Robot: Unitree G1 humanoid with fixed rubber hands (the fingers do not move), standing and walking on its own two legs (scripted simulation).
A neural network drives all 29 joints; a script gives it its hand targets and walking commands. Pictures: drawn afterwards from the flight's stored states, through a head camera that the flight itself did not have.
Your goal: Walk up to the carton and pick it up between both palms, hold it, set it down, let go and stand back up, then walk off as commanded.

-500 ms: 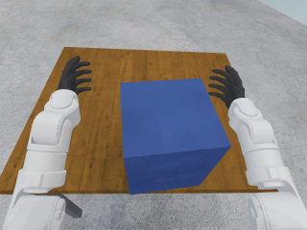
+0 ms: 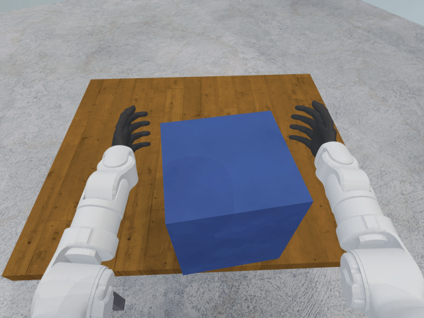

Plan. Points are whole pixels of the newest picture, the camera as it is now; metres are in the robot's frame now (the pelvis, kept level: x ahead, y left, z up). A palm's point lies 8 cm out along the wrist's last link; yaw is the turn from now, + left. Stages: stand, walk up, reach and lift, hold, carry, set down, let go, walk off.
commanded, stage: reach and lift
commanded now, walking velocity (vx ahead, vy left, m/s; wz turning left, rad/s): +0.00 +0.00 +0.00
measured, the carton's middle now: (224, 196) +0.35 -0.02 +0.02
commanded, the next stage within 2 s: none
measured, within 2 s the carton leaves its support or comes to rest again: neither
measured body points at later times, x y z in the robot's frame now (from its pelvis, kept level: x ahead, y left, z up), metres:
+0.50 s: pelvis +0.01 +0.00 +0.00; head +0.06 -0.02 +0.45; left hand +0.41 +0.18 +0.04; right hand +0.43 -0.19 +0.05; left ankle +0.00 +0.14 -0.73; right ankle +0.04 -0.12 -0.73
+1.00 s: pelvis +0.01 +0.00 +0.00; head +0.07 -0.03 +0.44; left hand +0.42 +0.14 +0.04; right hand +0.44 -0.17 +0.04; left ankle +0.00 +0.14 -0.73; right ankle +0.04 -0.12 -0.73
